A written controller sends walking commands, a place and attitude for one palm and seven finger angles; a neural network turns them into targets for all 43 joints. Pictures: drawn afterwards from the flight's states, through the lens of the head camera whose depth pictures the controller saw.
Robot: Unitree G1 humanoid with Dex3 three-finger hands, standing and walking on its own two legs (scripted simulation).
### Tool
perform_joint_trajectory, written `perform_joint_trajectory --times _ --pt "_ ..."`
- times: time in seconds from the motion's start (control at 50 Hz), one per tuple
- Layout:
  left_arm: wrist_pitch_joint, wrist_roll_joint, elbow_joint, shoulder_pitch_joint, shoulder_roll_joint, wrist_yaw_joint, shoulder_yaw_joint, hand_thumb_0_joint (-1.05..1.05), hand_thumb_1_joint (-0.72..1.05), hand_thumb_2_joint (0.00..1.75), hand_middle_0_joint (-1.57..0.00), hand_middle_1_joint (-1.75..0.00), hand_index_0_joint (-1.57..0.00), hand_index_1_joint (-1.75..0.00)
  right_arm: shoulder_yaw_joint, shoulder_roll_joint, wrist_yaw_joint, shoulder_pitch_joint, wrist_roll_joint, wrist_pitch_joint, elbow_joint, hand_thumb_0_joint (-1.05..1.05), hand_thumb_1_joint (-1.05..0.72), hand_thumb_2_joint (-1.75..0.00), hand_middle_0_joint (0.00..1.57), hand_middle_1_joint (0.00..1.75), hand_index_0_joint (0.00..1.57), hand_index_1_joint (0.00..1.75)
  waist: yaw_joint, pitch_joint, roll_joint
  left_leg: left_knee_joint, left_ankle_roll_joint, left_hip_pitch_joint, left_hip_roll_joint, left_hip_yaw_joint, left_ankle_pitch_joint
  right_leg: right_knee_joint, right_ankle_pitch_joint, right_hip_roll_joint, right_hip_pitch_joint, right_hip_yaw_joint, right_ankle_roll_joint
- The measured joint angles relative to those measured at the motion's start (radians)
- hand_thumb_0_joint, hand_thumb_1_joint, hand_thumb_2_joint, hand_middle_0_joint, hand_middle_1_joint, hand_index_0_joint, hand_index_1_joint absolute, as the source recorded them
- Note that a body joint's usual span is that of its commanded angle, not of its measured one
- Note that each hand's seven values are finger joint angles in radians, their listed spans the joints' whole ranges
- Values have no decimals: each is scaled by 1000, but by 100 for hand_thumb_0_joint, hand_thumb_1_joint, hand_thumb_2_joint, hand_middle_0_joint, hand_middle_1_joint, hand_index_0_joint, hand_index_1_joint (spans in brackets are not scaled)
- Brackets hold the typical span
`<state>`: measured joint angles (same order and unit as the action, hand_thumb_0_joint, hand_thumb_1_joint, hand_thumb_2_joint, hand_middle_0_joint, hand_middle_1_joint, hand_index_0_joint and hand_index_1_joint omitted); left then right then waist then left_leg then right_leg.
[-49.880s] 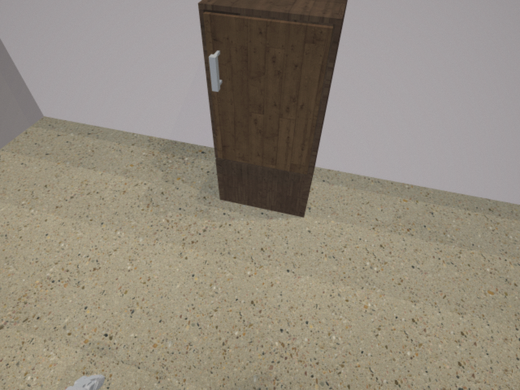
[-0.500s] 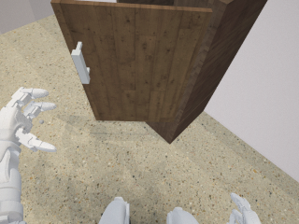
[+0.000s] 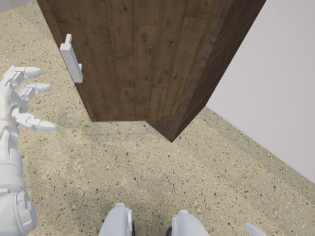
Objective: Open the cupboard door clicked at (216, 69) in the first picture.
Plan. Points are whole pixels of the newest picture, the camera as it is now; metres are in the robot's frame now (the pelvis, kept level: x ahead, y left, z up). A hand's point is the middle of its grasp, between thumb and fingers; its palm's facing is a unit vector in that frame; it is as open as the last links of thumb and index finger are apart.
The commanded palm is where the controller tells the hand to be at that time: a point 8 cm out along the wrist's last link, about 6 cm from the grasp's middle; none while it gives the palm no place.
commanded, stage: move the hooked fingers beside the handle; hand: left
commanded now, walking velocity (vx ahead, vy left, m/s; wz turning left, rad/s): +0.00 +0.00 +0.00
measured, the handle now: (73, 59) +0.56 +0.24 +0.05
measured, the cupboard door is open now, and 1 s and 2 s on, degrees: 45 45 45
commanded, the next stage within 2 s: slide the fingers in behind the handle in 1.56 s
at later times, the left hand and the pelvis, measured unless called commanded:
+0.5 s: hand (46, 79) +0.48 +0.28 +0.06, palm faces +0.07 -1.00 -0.02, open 14.0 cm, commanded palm +0.46 +0.32 +0.05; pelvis +0.00 +0.00 -0.01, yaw -1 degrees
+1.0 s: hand (48, 71) +0.51 +0.29 +0.05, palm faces +0.08 -1.00 -0.03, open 14.0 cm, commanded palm +0.50 +0.32 +0.05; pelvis +0.00 +0.00 -0.02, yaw -2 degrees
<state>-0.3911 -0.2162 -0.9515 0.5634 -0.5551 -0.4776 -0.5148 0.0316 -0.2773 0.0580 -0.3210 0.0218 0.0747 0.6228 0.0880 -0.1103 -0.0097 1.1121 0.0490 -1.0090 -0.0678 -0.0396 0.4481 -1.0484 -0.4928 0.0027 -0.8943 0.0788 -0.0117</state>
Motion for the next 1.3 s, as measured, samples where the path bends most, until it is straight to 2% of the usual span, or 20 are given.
perform_joint_trajectory --times 0.2,0.36,0.44,0.58,0.74,0.84,0.94,1.08,1.3 --pt "-22 22 -86 89 -39 -2 -1 -1 -50 30 -30 -120 -30 -120 0 -2 -13 -21 -5 -49 5 1 -90 -90 20 30 20 30 9 -2 -4 14 5 -30 -3 -4 7 -8 -2 -3 -29 -5 -5" --pt "-24 68 -160 180 -82 24 -21 -1 -50 30 -30 -120 -30 -120 8 -4 -12 -20 -13 -75 6 1 -90 -90 20 30 20 30 35 8 0 35 3 -75 -6 5 8 -28 -4 -6 -71 2 -2" --pt "-37 75 -166 215 -101 31 -25 -1 -50 30 -30 -120 -30 -120 8 -5 -14 -23 -17 -86 12 1 -90 -90 20 30 20 30 46 7 -2 44 0 -92 -10 8 10 -33 -5 -10 -87 5 1" --pt "11 101 -241 286 -164 22 -32 -1 -50 30 -30 -120 -30 -120 18 -12 -12 -32 -16 -109 1 1 -90 -90 20 30 20 30 71 9 -9 53 -3 -118 -17 13 11 -39 -4 -17 -112 8 4" --pt "6 118 -281 354 -220 29 -65 -1 -50 30 -30 -120 -30 -120 29 -15 -14 -40 -19 -117 2 1 -90 -90 20 30 20 30 91 15 -11 74 -6 -155 -26 19 15 -57 -6 -26 -148 11 8" --pt "23 131 -298 386 -259 20 -54 -1 -49 30 -30 -120 -30 -120 33 -16 -15 -45 -18 -127 -5 1 -90 -90 20 30 20 30 101 19 -16 86 -7 -178 -30 25 17 -64 -6 -30 -167 16 10" --pt "44 132 -309 380 -269 3 -67 -1 -49 30 -30 -120 -30 -120 39 -18 -15 -50 -16 -132 -13 1 -90 -90 20 30 20 30 102 20 -18 90 -5 -191 -34 23 18 -65 -4 -33 -181 13 8" --pt "17 135 -262 363 -256 17 -93 -1 -49 30 -30 -120 -30 -120 35 -11 -24 -47 -23 -129 -4 1 -90 -90 20 30 20 30 99 16 -14 100 -4 -203 -34 26 24 -69 -6 -35 -189 15 6" --pt "45 118 -269 344 -212 13 -34 -1 -50 30 -30 -120 -30 -120 35 -6 -26 -42 -19 -141 -9 1 -90 -90 20 30 20 30 84 9 -17 70 3 -160 -23 25 19 -32 1 -26 -140 15 -2"
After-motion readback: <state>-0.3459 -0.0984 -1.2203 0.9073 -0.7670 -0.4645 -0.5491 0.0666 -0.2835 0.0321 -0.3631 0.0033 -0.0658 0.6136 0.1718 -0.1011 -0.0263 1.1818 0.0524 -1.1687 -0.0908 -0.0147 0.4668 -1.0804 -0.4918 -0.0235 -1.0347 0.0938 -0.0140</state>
